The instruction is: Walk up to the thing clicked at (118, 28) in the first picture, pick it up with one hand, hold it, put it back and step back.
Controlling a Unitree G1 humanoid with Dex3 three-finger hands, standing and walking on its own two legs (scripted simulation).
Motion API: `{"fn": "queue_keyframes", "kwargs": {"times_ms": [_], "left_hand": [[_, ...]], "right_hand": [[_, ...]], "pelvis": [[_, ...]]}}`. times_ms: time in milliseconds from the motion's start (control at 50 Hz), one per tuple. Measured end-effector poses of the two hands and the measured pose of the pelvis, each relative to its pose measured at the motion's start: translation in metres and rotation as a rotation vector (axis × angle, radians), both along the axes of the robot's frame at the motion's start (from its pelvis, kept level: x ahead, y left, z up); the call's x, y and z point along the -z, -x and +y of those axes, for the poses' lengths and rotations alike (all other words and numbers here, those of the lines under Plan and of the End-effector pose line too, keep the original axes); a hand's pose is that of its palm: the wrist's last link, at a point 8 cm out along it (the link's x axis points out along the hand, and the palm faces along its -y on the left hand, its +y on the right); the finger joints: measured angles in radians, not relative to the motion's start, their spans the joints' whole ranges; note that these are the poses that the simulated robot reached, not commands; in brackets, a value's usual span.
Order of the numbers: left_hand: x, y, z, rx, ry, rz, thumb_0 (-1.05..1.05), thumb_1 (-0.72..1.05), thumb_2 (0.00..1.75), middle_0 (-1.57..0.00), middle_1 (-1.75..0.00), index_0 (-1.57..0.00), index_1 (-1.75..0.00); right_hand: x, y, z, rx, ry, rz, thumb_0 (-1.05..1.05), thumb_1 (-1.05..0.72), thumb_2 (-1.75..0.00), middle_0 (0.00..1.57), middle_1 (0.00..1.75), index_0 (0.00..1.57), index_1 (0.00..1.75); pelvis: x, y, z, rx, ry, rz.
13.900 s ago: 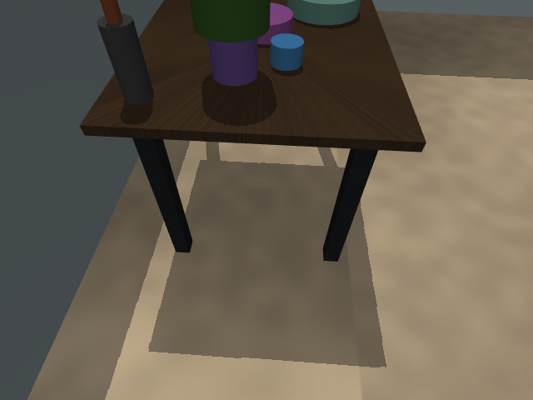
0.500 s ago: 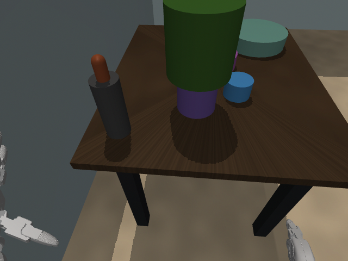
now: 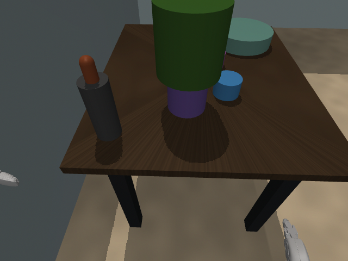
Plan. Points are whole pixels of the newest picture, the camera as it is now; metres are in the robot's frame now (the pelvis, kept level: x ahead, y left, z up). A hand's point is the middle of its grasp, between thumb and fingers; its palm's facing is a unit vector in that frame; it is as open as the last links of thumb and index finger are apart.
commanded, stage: go down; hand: left
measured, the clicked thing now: (99, 100) +0.51 +0.21 +0.10
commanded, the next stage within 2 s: none
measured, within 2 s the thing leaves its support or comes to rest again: neither
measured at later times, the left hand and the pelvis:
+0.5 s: hand out of the picture +0.36 +0.37 +0.16, palm faces +0.21 -0.98 +0.00, open 17.4 cm; pelvis +0.00 +0.00 +0.00, yaw +0 degrees
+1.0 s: hand out of the picture +0.38 +0.39 +0.16, palm faces +0.20 -0.98 +0.01, open 17.5 cm; pelvis +0.02 +0.01 -0.01, yaw -1 degrees
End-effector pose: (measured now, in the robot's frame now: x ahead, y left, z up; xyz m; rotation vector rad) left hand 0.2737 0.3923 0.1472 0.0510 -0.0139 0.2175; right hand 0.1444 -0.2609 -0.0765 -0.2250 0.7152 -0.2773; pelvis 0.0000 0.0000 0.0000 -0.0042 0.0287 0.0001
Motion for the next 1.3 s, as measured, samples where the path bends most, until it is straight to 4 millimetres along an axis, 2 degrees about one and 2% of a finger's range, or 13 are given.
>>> {"fn": "queue_keyframes", "kwargs": {"times_ms": [180,400,600,1040,1300], "left_hand": [[-0.004,-0.021,0.015,0.025,0.063,0.025,-0.01,-0.48,0.08,-0.04,-0.03,-0.03,-0.04],[-0.009,-0.041,0.026,0.011,0.066,0.042,-0.01,-0.49,0.08,-0.04,-0.03,-0.03,-0.03],[-0.010,-0.059,0.033,0.012,0.063,0.043,-0.01,-0.51,0.07,-0.04,-0.03,-0.04,-0.04],[-0.010,-0.071,0.044,0.016,0.072,0.042,-0.01,-0.53,0.07,-0.04,-0.04,-0.04,-0.04],[-0.010,-0.078,0.053,0.012,0.073,0.044,-0.01,-0.56,0.07,-0.04,-0.04,-0.04,-0.05]], "right_hand": [[-0.009,-0.001,-0.003,-0.011,0.060,-0.022,-0.01,0.54,-0.05,0.06,0.05,0.06,0.05],[0.000,0.002,0.008,-0.032,0.057,0.010,-0.01,0.54,-0.05,0.06,0.06,0.06,0.05],[-0.001,-0.002,0.006,-0.014,0.076,0.011,-0.01,0.54,-0.05,0.06,0.06,0.06,0.05],[0.002,-0.015,0.013,-0.015,0.075,0.018,-0.01,0.54,-0.05,0.06,0.06,0.06,0.05],[0.000,-0.009,0.011,-0.026,0.094,0.012,-0.01,0.53,-0.05,0.06,0.06,0.06,0.05]], "pelvis": [[0.000,-0.001,0.001,0.002,0.003,0.028],[0.001,-0.002,0.002,0.003,0.008,0.065],[0.003,-0.007,0.004,0.008,0.012,0.097],[0.006,-0.018,0.009,0.007,0.020,0.128],[0.009,-0.013,0.009,0.004,0.023,0.150]]}}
